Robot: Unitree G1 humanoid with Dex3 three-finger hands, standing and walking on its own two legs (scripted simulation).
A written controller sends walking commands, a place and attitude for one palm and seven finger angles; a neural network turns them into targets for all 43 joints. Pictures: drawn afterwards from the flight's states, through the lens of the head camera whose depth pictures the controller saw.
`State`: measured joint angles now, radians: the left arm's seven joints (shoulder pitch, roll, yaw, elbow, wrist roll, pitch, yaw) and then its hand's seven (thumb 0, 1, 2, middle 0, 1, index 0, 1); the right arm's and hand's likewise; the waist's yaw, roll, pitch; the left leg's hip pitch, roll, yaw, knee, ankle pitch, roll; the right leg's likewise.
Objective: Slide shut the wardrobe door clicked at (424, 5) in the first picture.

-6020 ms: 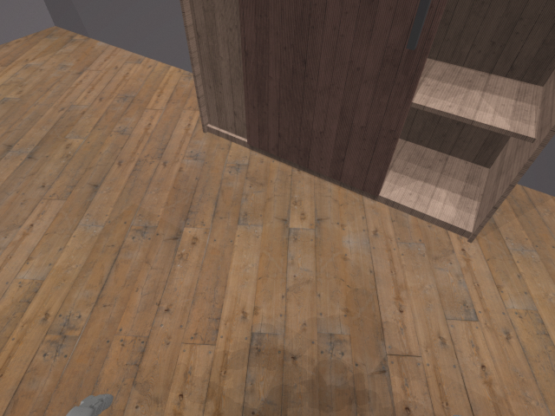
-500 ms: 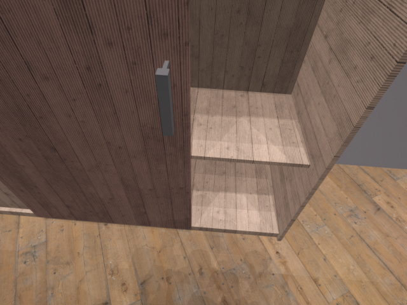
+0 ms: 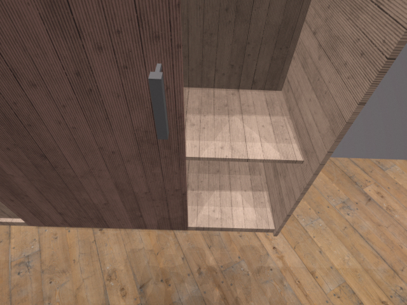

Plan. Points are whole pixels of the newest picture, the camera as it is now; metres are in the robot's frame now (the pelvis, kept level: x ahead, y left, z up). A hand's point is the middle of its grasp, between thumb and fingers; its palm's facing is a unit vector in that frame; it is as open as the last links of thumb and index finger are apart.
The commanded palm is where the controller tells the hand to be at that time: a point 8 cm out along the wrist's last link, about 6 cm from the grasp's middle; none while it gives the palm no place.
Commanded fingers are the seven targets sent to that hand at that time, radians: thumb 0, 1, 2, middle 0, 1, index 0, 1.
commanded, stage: look again from close up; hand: left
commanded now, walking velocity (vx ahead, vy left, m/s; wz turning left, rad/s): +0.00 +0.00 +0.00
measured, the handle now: (161, 103) +0.53 +0.14 +0.10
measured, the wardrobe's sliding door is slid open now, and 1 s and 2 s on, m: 0.44 0.44 0.44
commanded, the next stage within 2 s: none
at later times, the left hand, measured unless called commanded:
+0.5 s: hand out of the picture -0.04 +0.14 -0.18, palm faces +0.05 -0.98 -0.17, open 7.3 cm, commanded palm none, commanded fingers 0.00 0.90 0.90 -0.20 -0.30 -0.20 -0.30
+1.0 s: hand out of the picture -0.08 +0.13 -0.18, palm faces +0.08 -0.98 -0.16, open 7.3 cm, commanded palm none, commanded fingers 0.00 0.90 0.90 -0.20 -0.30 -0.20 -0.30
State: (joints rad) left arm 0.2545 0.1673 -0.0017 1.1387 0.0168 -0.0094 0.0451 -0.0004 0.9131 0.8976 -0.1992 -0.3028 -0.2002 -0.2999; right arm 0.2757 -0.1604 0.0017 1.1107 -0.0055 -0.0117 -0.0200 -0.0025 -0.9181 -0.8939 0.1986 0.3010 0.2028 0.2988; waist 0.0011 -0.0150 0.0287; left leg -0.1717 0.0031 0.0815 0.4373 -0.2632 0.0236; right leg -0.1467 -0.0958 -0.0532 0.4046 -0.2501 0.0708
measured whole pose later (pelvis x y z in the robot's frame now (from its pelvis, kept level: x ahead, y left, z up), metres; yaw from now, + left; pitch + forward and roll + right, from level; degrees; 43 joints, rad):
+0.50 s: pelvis -0.04 -0.02 -0.01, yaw +1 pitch -2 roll +0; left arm 0.33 0.15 0.00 1.07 0.01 0.00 0.03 0.00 0.91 0.90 -0.20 -0.30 -0.20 -0.30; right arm 0.31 -0.15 -0.01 1.07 -0.01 0.00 -0.01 0.00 -0.91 -0.89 0.20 0.30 0.20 0.30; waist 0.00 -0.01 0.00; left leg -0.25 0.03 0.06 0.54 -0.26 0.00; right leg -0.23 -0.07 -0.07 0.53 -0.27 0.03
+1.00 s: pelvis -0.04 -0.02 +0.00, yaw +1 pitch -1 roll +0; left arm 0.37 0.13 0.01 1.09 0.02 -0.01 0.03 0.00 0.91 0.90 -0.20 -0.30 -0.20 -0.30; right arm 0.33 -0.11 0.00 1.11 -0.01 -0.01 -0.01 0.00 -0.91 -0.89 0.20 0.30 0.20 0.30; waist 0.01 -0.01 0.01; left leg -0.26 0.04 0.05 0.51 -0.23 0.00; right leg -0.23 -0.07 -0.08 0.49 -0.24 0.03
